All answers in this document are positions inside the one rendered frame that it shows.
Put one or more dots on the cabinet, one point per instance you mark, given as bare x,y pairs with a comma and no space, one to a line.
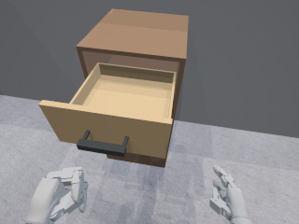
138,39

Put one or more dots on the drawer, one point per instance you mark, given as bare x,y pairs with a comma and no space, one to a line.
116,101

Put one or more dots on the robot right hand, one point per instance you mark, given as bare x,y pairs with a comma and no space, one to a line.
231,203

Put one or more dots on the robot left hand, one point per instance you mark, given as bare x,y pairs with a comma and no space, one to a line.
67,187

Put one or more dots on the handle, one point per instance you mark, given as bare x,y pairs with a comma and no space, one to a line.
102,147

